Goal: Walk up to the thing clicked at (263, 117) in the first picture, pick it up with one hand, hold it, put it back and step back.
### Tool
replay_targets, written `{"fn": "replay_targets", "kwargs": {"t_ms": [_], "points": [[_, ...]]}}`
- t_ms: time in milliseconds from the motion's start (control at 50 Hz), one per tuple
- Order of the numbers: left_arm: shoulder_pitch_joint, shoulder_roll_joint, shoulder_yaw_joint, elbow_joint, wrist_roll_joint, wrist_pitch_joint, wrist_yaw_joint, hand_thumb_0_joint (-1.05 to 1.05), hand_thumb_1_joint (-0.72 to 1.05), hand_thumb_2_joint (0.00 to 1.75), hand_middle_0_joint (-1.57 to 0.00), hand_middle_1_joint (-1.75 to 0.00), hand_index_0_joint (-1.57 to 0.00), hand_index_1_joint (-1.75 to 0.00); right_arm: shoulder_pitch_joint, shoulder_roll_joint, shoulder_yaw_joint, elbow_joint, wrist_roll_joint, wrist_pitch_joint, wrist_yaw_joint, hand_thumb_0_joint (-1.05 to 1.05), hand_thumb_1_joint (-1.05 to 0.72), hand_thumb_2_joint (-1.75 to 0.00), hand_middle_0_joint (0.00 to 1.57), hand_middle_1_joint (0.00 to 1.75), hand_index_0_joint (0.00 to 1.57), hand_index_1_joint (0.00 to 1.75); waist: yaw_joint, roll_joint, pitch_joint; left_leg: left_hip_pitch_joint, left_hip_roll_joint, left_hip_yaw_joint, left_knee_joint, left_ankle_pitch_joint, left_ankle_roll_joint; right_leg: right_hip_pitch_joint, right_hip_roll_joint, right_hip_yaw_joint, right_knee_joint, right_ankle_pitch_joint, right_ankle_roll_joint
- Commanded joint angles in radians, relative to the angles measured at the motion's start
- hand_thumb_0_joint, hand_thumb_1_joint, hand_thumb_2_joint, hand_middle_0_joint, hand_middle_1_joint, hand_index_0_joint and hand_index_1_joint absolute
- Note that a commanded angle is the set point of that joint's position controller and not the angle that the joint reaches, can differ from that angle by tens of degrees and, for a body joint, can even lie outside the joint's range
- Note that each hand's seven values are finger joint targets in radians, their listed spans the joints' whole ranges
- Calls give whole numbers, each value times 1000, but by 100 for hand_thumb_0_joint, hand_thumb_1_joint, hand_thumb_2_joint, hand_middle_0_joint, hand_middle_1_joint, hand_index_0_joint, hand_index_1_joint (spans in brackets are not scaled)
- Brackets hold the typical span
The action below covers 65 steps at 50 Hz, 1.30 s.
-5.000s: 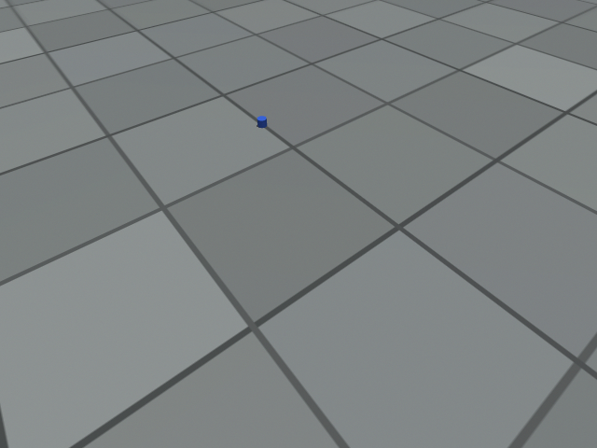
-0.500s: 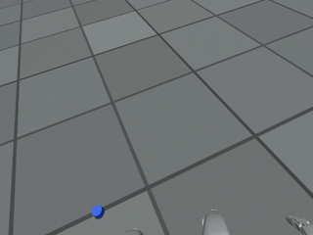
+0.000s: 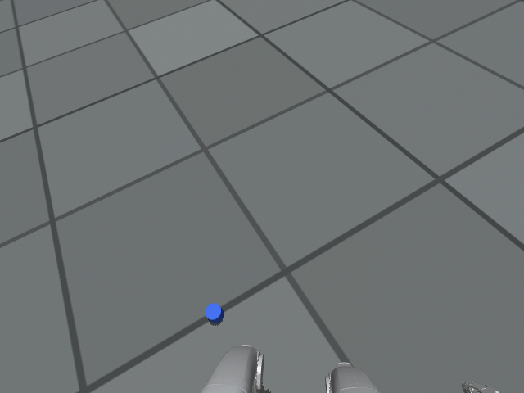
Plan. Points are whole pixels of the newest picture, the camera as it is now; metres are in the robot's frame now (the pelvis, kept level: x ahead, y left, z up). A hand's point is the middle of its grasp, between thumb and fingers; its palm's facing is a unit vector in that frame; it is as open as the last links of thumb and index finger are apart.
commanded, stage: walk up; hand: left
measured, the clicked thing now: (214, 313) +0.45 +0.26 -0.71
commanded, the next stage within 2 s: none
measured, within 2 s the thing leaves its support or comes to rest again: neither
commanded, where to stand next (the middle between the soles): +0.05 +0.06 m, yaw -6 degrees
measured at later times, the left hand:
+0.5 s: hand out of the picture +0.01 +0.41 -0.15, palm faces -0.11 -0.91 -0.39, open 7.4 cm
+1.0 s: hand out of the picture +0.11 +0.32 -0.13, palm faces -0.12 -0.92 -0.38, open 7.4 cm
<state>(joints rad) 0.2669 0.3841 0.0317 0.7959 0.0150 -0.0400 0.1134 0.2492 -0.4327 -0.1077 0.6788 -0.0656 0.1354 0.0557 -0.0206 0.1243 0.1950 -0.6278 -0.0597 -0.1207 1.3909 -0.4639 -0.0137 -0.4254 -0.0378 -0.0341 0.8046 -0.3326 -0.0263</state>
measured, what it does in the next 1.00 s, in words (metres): steps on the spot: left foot, then right foot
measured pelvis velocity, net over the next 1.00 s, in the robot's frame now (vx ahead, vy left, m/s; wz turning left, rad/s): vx -0.04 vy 0.07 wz -0.13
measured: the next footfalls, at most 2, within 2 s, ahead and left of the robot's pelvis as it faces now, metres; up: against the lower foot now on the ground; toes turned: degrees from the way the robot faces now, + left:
left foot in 0.16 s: -0.02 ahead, +0.27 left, +0.00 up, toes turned -2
right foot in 0.60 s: +0.00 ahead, -0.05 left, +0.00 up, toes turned -7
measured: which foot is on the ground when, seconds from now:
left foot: up 0.00-0.14, down 0.16-0.64, up 0.66-0.86, down 0.88-1.00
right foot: down 0.00-0.18, up 0.20-0.58, down 0.60-1.00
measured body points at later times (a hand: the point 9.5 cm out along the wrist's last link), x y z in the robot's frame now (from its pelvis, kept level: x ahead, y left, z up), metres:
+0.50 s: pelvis -0.05 +0.12 +0.01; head -0.02 +0.14 +0.45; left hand +0.02 +0.46 -0.12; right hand -0.06 -0.21 -0.09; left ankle -0.06 +0.27 -0.70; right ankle -0.05 -0.01 -0.67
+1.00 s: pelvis -0.04 +0.07 +0.01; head -0.01 +0.06 +0.46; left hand +0.12 +0.36 -0.10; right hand +0.00 -0.24 -0.12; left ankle +0.03 +0.20 -0.70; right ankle -0.03 -0.04 -0.70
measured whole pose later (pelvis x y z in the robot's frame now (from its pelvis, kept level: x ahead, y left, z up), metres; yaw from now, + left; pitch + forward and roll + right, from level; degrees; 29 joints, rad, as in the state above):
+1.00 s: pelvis -0.04 +0.07 +0.01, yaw -7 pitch -3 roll +0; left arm 0.07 0.37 0.03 0.97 -0.01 0.00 0.00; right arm 0.15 -0.37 -0.01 0.98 -0.01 -0.02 0.00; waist -0.01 0.02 0.13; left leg -0.38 0.04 0.02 0.75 -0.32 -0.02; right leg -0.34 0.01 0.00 0.77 -0.38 -0.01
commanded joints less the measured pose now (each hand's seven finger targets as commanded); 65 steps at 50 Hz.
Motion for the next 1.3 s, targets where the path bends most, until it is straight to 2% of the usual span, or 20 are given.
{"fn": "replay_targets", "kwargs": {"t_ms": [0,80,120,140,160,180,240,380,520,580,600,620,640,720,820,880,900,980,1100,1280], "points": [[12,343,134,-72,13,-28,23,0,90,90,-20,-30,-20,-30,52,-196,-85,-76,15,-27,-3,0,-90,-90,20,30,20,30,5,-216,-171,37,52,-61,57,64,-19,15,-227,251,-276,-12,-193],[-62,350,129,-66,56,-4,-15,0,90,90,-20,-30,-20,-30,88,-167,-64,19,61,-51,-6,0,-90,-90,20,30,20,30,19,-421,-223,283,77,182,-528,-129,-20,-18,-113,157,-259,-316,-127],[-35,309,121,-29,43,23,-35,0,90,90,-20,-30,-20,-30,217,-164,-68,108,51,-81,-33,0,-90,-90,20,30,20,30,-41,-224,-224,477,31,234,-789,12,-27,-132,-57,110,-6,-365,-90],[-2,231,101,-20,34,34,-39,0,90,90,-20,-30,-20,-30,219,-193,-67,118,29,-99,-45,0,-90,-90,20,30,20,30,-47,-57,-155,453,65,84,-869,-129,-1,-244,9,100,202,-342,-60],[-54,156,75,-50,10,27,-34,0,90,90,-20,-30,-20,-30,126,-317,-70,82,23,-113,-51,0,-90,-90,20,30,20,30,-25,181,-59,275,370,-461,-1054,-332,116,-418,105,84,376,-306,-8],[-206,257,93,-55,30,13,-27,0,90,90,-20,-30,-20,-30,-31,-403,-68,65,49,-121,-51,0,-90,-90,20,30,20,30,-43,130,55,34,540,-742,-1214,-533,287,-359,24,191,376,-254,8],[-52,266,106,80,-12,18,-74,0,90,90,-20,-30,-20,-30,-133,-313,-35,94,23,-167,-80,0,-90,-90,20,30,20,30,44,7,24,104,340,-337,-1017,-321,164,-224,30,188,366,-64,10],[-126,263,130,29,37,56,-142,0,90,90,-20,-30,-20,-30,92,-319,-47,183,33,-207,-110,0,-90,-90,20,30,20,30,-22,45,-52,457,392,-327,-974,-105,229,-286,17,143,253,-152,9],[-143,225,118,4,16,27,-155,0,90,90,-20,-30,-20,-30,164,-299,-29,167,43,-225,-114,0,-90,-90,20,30,20,30,-30,80,-142,535,378,-157,-844,541,226,-137,11,36,50,-206,-3],[112,238,131,94,4,12,-138,0,90,90,-20,-30,-20,-30,22,-228,7,121,58,-207,-102,0,-90,-90,20,30,20,30,129,-19,-243,271,218,86,-546,523,112,338,67,-23,-253,36,-20],[140,314,149,106,19,9,-121,0,90,90,-20,-30,-20,-30,36,-131,40,109,71,-200,-108,0,-90,-90,20,30,20,30,140,-273,-231,46,127,124,-299,321,35,427,-109,319,-339,104,-68],[93,376,145,73,8,7,-118,0,90,90,-20,-30,-20,-30,-8,-141,35,92,77,-193,-124,0,-90,-90,20,30,20,30,117,-353,-221,-42,36,95,-275,-140,35,364,-316,631,-416,190,-230],[34,363,137,50,4,11,-122,0,90,90,-20,-30,-20,-30,-36,-205,11,115,68,-191,-135,0,-90,-90,20,30,20,30,97,-232,-174,-7,81,30,-192,-208,33,281,-361,613,-400,242,-298],[-132,250,91,32,-1,8,-102,0,90,90,-20,-30,-20,-30,107,-167,29,218,82,-192,-110,0,-90,-90,20,30,20,30,-2,-245,-160,200,113,90,-392,-14,36,95,-186,249,-276,402,-188],[-177,247,64,51,-26,16,-98,0,90,90,-20,-30,-20,-30,79,-156,28,244,69,-189,-92,0,-90,-90,20,30,20,30,-22,-263,-219,407,92,145,-792,288,41,58,-166,208,-132,488,-134],[-141,198,48,89,-47,31,-90,0,90,90,-20,-30,-20,-30,-81,-273,14,208,64,-192,-81,0,-90,-90,20,30,20,30,34,0,-226,289,348,-231,-928,352,206,103,17,67,15,21,-17],[-133,198,53,120,-36,34,-88,0,90,90,-20,-30,-20,-30,-133,-251,21,211,61,-189,-76,0,-90,-90,20,30,20,30,53,-11,-205,210,355,-224,-930,304,221,174,21,70,4,-104,-21],[-196,266,60,148,-14,6,-99,0,90,90,-20,-30,-20,-30,-154,-166,49,249,75,-165,-71,0,-90,-90,20,30,20,30,15,-188,-185,280,110,66,-724,183,36,85,-166,341,-343,59,-105],[-270,210,40,191,-16,4,-99,0,90,90,-20,-30,-20,-30,-179,-148,54,313,70,-167,-55,0,-90,-90,20,30,20,30,8,-206,-257,425,166,28,-860,317,63,112,-100,196,-329,130,-31],[-287,193,29,253,-16,18,-110,0,90,90,-20,-30,-20,-30,-256,-149,65,373,64,-159,-46,0,-90,-90,20,30,20,30,21,-154,-188,407,176,8,-1018,126,43,123,-86,183,-443,-37,-18]]}}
